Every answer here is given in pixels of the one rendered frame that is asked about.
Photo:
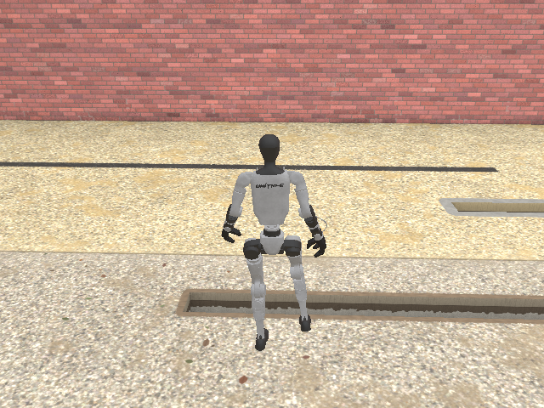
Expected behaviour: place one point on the left robot upper arm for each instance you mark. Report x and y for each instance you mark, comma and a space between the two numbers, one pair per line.
244, 179

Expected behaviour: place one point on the robot right forearm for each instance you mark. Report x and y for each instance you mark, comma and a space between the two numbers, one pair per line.
314, 225

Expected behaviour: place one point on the right robot upper arm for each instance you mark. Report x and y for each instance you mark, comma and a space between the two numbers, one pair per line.
302, 194

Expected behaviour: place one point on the left robot foot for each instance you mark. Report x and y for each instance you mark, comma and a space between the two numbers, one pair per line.
260, 343

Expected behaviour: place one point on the robot right thigh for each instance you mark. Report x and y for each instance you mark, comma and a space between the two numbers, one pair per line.
293, 249

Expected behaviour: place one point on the robot left hand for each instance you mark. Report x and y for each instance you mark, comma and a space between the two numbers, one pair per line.
234, 231

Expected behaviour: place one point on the robot left forearm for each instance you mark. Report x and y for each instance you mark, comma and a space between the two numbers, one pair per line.
229, 221

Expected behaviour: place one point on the robot right hand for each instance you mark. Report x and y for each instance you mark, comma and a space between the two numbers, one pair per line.
319, 244

